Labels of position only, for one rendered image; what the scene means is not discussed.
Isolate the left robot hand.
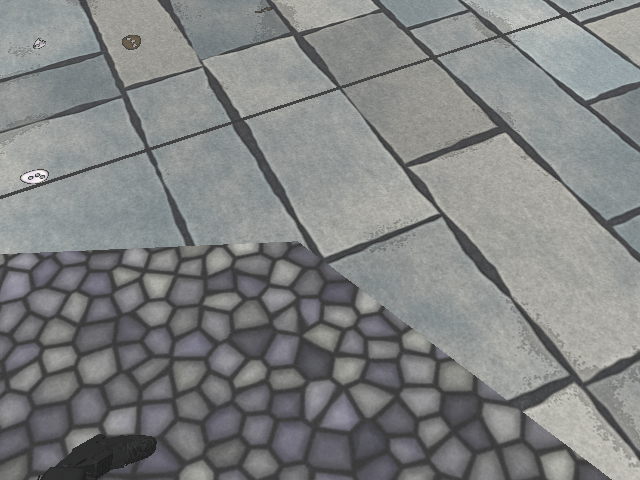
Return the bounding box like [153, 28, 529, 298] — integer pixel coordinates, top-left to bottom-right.
[37, 434, 157, 480]

